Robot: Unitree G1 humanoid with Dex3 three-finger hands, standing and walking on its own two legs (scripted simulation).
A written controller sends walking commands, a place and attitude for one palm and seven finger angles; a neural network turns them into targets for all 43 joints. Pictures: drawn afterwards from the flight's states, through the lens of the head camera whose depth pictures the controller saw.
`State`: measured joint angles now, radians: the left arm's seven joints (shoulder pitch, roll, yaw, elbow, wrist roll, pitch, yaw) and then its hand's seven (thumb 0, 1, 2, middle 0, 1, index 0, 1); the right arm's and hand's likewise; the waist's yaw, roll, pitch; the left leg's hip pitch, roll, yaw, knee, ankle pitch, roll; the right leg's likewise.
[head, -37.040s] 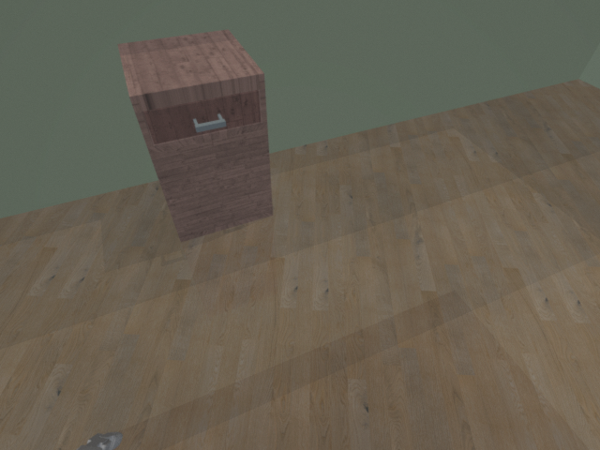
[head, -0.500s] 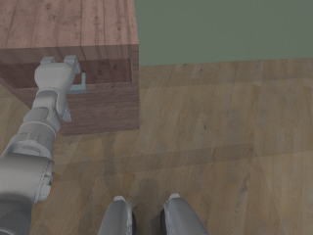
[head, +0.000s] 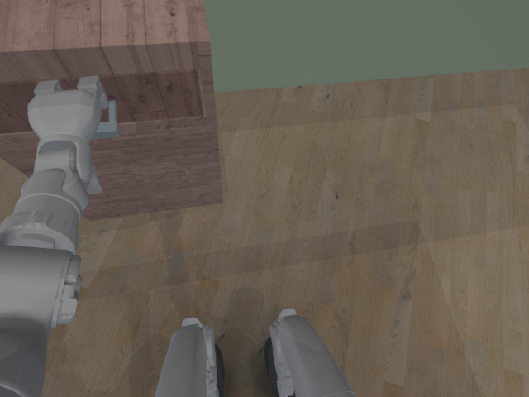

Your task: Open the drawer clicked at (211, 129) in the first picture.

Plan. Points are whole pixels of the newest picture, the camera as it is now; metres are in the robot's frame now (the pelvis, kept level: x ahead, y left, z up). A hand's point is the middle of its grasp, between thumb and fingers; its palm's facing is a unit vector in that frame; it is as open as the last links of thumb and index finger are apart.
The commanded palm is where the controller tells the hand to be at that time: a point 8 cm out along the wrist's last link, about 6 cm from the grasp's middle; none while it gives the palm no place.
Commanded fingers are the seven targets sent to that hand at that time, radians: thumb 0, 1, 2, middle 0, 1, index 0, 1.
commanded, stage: lower the fingers behind the handle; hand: left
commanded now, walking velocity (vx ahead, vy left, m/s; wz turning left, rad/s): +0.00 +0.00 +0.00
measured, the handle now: (86, 121) +0.57 +0.25 -0.06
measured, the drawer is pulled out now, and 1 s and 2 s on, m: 0.00 0.00 0.00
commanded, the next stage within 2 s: lift the hand off the handle in 1.12 s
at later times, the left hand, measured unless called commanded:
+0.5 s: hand (97, 137) +0.53 +0.22 -0.05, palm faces -0.01 +0.00 -1.00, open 13.7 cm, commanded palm +0.52 +0.21 -0.03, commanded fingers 0.00 -0.50 0.30 -0.30 -1.20 -0.30 -1.20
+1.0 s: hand (98, 137) +0.54 +0.22 -0.05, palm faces +0.04 +0.01 -1.00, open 13.7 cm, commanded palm +0.53 +0.21 -0.04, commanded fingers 0.00 -0.50 0.30 -0.30 -1.20 -0.30 -1.20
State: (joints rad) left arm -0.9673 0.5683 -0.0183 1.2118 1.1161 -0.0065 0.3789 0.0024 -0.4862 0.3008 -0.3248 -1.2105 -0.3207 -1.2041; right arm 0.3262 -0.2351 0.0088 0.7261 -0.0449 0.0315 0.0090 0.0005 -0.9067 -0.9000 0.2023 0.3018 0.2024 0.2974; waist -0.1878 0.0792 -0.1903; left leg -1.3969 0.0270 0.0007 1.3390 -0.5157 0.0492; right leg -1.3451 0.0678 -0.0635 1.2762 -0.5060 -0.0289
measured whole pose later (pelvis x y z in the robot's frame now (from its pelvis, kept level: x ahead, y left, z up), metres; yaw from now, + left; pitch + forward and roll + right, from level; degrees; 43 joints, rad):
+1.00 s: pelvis -0.04 +0.00 -0.07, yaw -1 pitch +35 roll -5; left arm -1.15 0.62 -0.03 1.21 1.15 0.03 0.40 0.00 -0.49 0.30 -0.33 -1.24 -0.28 -1.36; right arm 0.30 -0.26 0.06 0.67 -0.02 0.01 0.00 0.00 -0.91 -0.90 0.20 0.30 0.20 0.30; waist -0.22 0.08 -0.19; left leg -1.69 0.03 0.00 1.60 -0.53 0.06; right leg -1.64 0.06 -0.08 1.55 -0.53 -0.03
